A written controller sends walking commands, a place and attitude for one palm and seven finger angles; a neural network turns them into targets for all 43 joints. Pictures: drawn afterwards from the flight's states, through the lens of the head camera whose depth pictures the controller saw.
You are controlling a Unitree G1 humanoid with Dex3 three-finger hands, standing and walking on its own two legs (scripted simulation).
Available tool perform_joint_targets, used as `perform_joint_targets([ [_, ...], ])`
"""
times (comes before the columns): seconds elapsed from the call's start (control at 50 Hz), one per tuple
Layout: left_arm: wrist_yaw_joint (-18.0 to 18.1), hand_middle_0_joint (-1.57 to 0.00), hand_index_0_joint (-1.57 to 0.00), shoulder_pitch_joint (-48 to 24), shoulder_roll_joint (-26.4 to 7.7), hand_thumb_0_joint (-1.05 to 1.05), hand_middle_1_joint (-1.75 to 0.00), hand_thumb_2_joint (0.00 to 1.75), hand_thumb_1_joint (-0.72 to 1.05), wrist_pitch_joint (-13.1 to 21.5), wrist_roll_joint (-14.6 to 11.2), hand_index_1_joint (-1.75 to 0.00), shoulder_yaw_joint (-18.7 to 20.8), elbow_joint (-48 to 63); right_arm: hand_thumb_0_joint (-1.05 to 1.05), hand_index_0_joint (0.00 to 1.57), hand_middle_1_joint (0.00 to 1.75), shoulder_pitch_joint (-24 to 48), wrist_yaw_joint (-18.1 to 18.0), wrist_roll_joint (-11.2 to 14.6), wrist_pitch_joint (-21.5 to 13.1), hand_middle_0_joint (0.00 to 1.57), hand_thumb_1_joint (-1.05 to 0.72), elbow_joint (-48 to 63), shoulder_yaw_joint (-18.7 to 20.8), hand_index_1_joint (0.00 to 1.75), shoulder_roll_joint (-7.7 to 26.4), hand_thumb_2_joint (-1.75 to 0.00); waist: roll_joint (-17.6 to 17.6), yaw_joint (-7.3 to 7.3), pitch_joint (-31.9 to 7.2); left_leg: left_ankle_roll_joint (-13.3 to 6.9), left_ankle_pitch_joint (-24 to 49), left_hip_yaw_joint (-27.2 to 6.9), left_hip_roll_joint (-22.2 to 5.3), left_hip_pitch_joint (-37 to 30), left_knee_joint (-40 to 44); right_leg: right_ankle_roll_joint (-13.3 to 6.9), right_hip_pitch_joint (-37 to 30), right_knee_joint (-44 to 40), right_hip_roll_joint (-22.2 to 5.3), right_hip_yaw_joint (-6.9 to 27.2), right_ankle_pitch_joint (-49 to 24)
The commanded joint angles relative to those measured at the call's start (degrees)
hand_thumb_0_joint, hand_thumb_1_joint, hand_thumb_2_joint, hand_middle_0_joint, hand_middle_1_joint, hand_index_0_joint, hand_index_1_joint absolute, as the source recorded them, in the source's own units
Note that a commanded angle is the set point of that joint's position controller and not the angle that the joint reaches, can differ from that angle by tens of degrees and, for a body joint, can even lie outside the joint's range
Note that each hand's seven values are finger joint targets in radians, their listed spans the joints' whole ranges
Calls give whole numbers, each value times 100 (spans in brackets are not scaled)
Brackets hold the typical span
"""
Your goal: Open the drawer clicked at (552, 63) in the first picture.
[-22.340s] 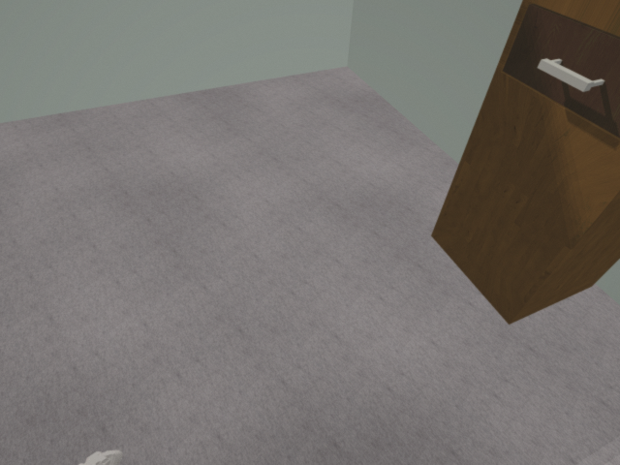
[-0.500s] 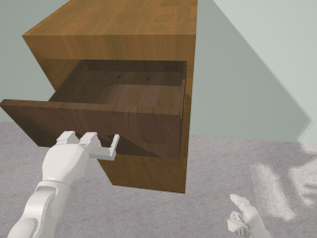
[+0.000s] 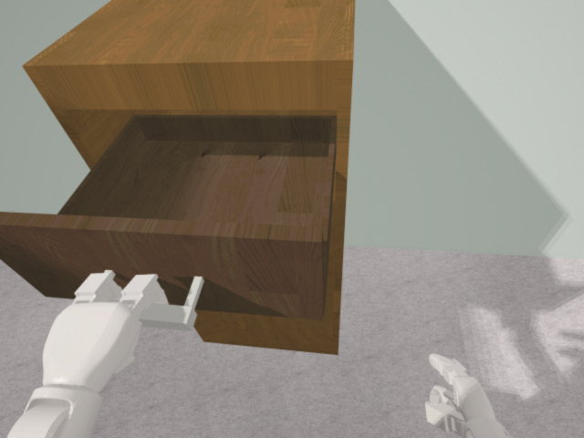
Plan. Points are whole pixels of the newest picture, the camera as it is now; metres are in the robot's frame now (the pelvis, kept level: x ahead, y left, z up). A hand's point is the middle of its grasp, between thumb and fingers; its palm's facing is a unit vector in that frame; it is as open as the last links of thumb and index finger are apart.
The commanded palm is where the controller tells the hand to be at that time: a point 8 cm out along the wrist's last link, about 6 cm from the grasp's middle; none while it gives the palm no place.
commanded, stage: pull the drawer open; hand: left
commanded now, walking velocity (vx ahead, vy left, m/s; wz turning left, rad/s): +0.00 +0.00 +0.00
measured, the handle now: (144, 297) +0.25 +0.22 +0.10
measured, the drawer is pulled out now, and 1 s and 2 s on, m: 0.24 0.30 0.29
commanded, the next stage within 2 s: open the thumb to release the handle in 0.64 s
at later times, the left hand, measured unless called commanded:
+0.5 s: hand (100, 401) +0.14 +0.23 +0.08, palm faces +0.02 -0.07 -1.00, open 5.6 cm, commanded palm +0.08 +0.24 +0.13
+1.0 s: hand (96, 398) +0.14 +0.24 +0.08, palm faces +0.06 -0.07 -1.00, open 7.2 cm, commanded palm +0.10 +0.26 +0.13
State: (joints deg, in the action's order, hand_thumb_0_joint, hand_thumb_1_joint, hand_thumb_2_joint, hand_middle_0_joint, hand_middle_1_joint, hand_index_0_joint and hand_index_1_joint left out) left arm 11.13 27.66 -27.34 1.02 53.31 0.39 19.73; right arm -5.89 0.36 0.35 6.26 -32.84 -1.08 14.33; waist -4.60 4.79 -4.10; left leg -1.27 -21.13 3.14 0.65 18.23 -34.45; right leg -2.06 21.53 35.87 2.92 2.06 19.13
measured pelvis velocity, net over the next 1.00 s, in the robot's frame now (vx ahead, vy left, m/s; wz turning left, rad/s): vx -0.02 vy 0.00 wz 0.00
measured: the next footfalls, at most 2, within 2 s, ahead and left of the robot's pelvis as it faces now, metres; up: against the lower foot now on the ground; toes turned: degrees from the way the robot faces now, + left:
none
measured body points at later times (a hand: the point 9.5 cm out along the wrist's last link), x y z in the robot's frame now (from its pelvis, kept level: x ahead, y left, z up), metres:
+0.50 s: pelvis -0.01 +0.00 -0.01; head +0.01 -0.04 +0.44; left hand +0.13 +0.23 +0.13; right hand +0.22 -0.21 -0.10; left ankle -0.04 +0.10 -0.73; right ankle -0.01 -0.10 -0.73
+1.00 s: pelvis -0.02 +0.00 +0.00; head +0.00 -0.04 +0.44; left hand +0.13 +0.24 +0.13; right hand +0.20 -0.21 -0.10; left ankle -0.04 +0.10 -0.73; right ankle -0.01 -0.10 -0.73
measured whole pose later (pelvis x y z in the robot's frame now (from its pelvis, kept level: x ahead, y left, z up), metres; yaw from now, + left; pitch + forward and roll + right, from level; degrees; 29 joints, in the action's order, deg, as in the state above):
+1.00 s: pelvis -0.02 +0.00 +0.00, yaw +0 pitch +4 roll +0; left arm 17.4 37.1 -30.8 7.4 51.7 3.5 23.2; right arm -5.5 -1.2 0.3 7.4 -33.6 -0.2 14.2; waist -4.5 5.9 -2.8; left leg -1.3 -21.2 3.2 0.2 19.9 -37.5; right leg -2.1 22.8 37.9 3.3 2.0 18.5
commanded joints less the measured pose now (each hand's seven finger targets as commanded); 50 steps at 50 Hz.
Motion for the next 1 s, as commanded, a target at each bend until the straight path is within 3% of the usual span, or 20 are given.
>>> perform_joint_targets([
  [0.0, 361, -40, -40, 792, -930, 0, -135, 90, 90, -133, -177, -135, 1125, 1208, 0, 20, 30, 791, 12, 11, -300, 20, -90, 1059, 189, 30, 585, -90, 480, 299, -983, 89, 2429, -233, -10, -97, 172, 63, -898, -314, -212, 255, -2626],
  [0.04, 427, -40, -40, 1031, -1127, 0, -135, 90, 90, -135, -239, -135, 1351, 1326, 0, 20, 30, 839, -7, 34, -300, 20, -90, 1097, 181, 30, 648, -90, 411, 305, -976, 101, 2372, -204, -36, -84, 105, 64, -924, -306, -232, 357, -2831],
  [0.1, 486, -40, -40, 1343, -952, 0, -135, 90, 90, -111, -216, -135, 1251, 1410, 0, 20, 30, 801, 34, 24, -262, 20, -90, 1124, 156, 30, 622, -90, 384, 301, -846, 92, 2439, -222, -29, 2, 83, 83, -815, -268, -231, 317, -2777],
  [0.14, 571, -40, -40, 1362, -1070, 0, -135, 90, 90, -137, -203, -135, 1384, 1563, 0, 20, 30, 820, 35, 33, -252, 20, -90, 1145, 183, 30, 669, -90, 124, 278, -837, 106, 2368, -211, -74, -74, 38, 59, -672, -301, -200, 366, -2545],
  [0.18, 625, -40, -40, 1477, -897, 0, -135, 90, 90, -130, -148, -135, 1242, 1574, 0, 20, 30, 720, 67, 0, -251, 20, -90, 1165, 186, 30, 615, -90, 214, 263, -777, 92, 2340, -228, -79, -52, 18, 71, -551, -270, -202, 271, -2302],
  [0.3, 776, -40, -40, 1630, -964, 0, -135, 90, 90, -42, -169, -135, 1390, 1602, 0, 20, 30, 675, 35, -30, -247, 20, -90, 1188, 225, 30, 648, -90, 394, 252, -775, 69, 1995, -259, -66, -11, -60, 80, -402, -281, -205, 312, -2084],
  [0.42, 895, -40, -40, 2019, -892, 0, -135, 90, 90, -15, -199, -135, 1333, 1774, 0, 20, 30, 683, 56, -25, -255, 20, -90, 1247, 232, 30, 665, -90, 208, 302, -829, 92, 2043, -255, -103, -31, -99, 83, -364, -235, -229, 291, -1990],
  [0.44, 928, -40, -40, 2135, -1005, 0, -135, 90, 90, -32, -228, -135, 1509, 1791, 0, 20, 30, 747, 55, 2, -253, 20, -90, 1257, 237, 30, 672, -90, 226, 317, -860, 115, 2105, -280, -124, -63, -130, 59, -373, -255, -195, 389, -2020],
  [0.46, 934, -40, -40, 2262, -869, 0, -135, 90, 90, -49, -227, -135, 1374, 1838, 0, 20, 30, 699, 73, -13, -251, 20, -90, 1283, 214, 30, 646, -90, 244, 340, -891, 99, 2091, -249, -124, -43, -125, 84, -417, -224, -243, 325, -2029],
  [0.54, 988, -40, -40, 2367, -1002, 0, -135, 90, 90, -57, -291, -135, 1554, 1774, 0, 20, 30, 817, 43, -6, -215, 20, -90, 1285, 216, 30, 685, -90, 372, 313, -615, 92, 1778, -271, -108, 58, -114, 72, -364, -330, -220, 463, -1951],
  [0.56, 980, -40, -40, 2226, -921, 0, -135, 90, 90, -53, -247, -135, 1422, 1837, 0, 20, 30, 746, 62, -36, -218, 20, -90, 1288, 203, 30, 666, -90, 400, 289, -567, 78, 1691, -260, -92, 77, -105, 75, -279, -316, -254, 444, -1814],
  [0.62, 1036, -40, -40, 2527, -1024, 0, -135, 90, 90, -36, -281, -135, 1608, 1741, 0, 20, 30, 777, 41, -5, -209, 20, -90, 1289, 201, 30, 665, -90, 337, 380, -674, 83, 1787, -241, -114, 123, -80, 83, -463, -279, -254, 400, -1959],
  [0.7, 1077, -40, -40, 2524, -1060, 0, -135, 90, 90, -50, -282, -135, 1698, 1708, 0, 20, 30, 812, 29, -2, -187, 20, -90, 1247, 207, 30, 658, -90, 288, 370, -598, 88, 1770, -242, -102, 139, -77, 66, -465, -299, -246, 461, -2031],
  [0.72, 1078, -40, -40, 575, -1488, 0, -135, 90, 90, -3, -62, -135, 1924, 1455, 0, 20, 30, 815, -54, -83, -107, 20, -90, 963, 212, 30, 677, -90, 464, 7, -178, 64, 1229, -334, 39, 266, -68, 22, 16, -394, -186, 529, -1633],
  [0.74, 1097, -40, -40, 575, -1541, 0, -134, 87, 83, 51, -51, -134, 2104, 1372, 0, 20, 30, 830, -126, -114, -137, 20, -90, 1018, 259, 30, 632, -90, 334, 177, -249, 32, 1021, -342, 28, 129, -40, -21, -87, -513, -172, 601, -1282],
  [0.78, 1115, -38, -38, 1128, -1318, 0, -133, 81, 69, 113, -83, -133, 2039, 1025, 0, 20, 30, 767, -143, -80, -211, 20, -90, 1022, 276, 30, 554, -90, 48, 306, -464, 24, 1049, -291, 40, 45, -12, -28, -226, -464, -205, 464, -1208],
  [0.84, 1056, -37, -37, 1142, -1326, 0, -130, 72, 48, 132, -287, -130, 2081, 1072, 0, 20, 30, 783, -143, -16, -185, 20, -90, 975, 321, 30, 584, -90, 8, 329, -813, 95, 1405, -318, 38, -70, 15, -23, -466, -406, -183, 437, -1653],
  [0.88, 1027, -36, -36, 808, -1266, 0, -129, 66, 34, 137, -280, -129, 1935, 1076, 0, 20, 30, 814, -157, -28, -169, 20, -90, 909, 328, 30, 548, -90, 187, 265, -630, 77, 1264, -312, 42, 6, 60, 1, -339, -443, -194, 378, -1439],
  [0.94, 1002, -35, -35, 1029, -1402, 0, -127, 57, 13, 128, -307, -127, 2094, 892, 0, 20, 30, 924, -175, -5, -174, 20, -90, 899, 300, 30, 568, -90, 314, 351, -532, 93, 1181, -322, 39, 53, 121, -22, -461, -540, -194, 510, -1464],
  [0.98, 952, -33, -33, 916, -1305, 0, -125, 51, -1, 129, -263, -125, 1943, 931, 0, 20, 30, 914, -177, -17, -150, 20, -90, 903, 279, 30, 536, -90, 405, 344, -542, 74, 1193, -297, 46, 101, 146, -1, -497, -524, -228, 453, -1488],
])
